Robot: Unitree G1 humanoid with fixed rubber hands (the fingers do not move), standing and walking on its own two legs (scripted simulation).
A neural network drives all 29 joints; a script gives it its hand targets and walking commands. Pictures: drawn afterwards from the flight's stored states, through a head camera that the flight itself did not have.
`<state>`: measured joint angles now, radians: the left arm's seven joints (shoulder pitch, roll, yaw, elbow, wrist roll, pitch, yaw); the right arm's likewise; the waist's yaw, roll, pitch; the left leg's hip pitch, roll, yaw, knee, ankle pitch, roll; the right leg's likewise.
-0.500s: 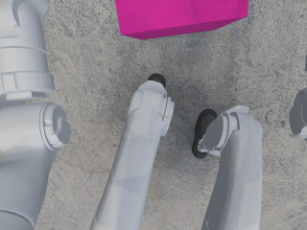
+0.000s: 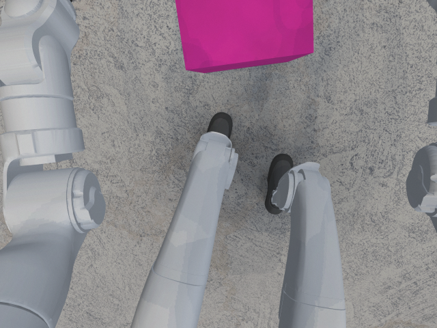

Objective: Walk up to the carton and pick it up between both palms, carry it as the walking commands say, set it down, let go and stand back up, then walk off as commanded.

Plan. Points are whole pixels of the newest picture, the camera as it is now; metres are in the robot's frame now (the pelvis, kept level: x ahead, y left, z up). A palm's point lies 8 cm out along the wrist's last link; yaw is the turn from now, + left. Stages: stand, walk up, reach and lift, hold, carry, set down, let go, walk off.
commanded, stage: set down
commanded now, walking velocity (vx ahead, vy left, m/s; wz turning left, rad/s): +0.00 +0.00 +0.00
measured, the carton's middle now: (241, 6) +0.56 +0.12 -0.47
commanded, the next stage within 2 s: let go in 0.14 s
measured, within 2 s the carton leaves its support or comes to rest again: neither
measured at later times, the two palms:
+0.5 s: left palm (44, 58) +0.38 +0.29 -0.07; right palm out of the picture +0.48 -0.12 -0.07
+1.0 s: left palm out of the picture +0.27 +0.25 +0.06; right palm out of the picture +0.37 -0.17 +0.06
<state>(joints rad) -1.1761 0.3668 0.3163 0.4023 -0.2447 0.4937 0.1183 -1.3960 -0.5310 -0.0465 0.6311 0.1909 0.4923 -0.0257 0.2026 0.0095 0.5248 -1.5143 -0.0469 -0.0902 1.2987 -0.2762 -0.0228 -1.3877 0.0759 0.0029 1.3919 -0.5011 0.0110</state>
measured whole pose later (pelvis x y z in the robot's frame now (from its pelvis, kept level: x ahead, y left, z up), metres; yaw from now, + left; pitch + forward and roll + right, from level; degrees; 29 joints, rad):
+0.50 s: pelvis +0.01 +0.01 +0.07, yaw +1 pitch +19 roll -3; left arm -0.68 0.36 0.17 0.24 -0.12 0.41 -0.03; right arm -0.87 -0.31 -0.10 0.39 0.08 0.43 -0.15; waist 0.14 -0.01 0.52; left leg -1.15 -0.04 -0.09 1.04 -0.22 -0.01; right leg -1.03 0.07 0.03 1.11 -0.42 0.02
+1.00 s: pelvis +0.10 +0.02 +0.14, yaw +0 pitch +4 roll -1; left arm 0.11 0.19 -0.01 0.38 -0.03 0.17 -0.07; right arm -0.15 -0.12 -0.18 0.61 -0.09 0.13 -0.01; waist 0.09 0.01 0.13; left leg -0.50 -0.06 -0.04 0.72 -0.28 0.03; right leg -0.36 0.02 0.09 0.72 -0.42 0.03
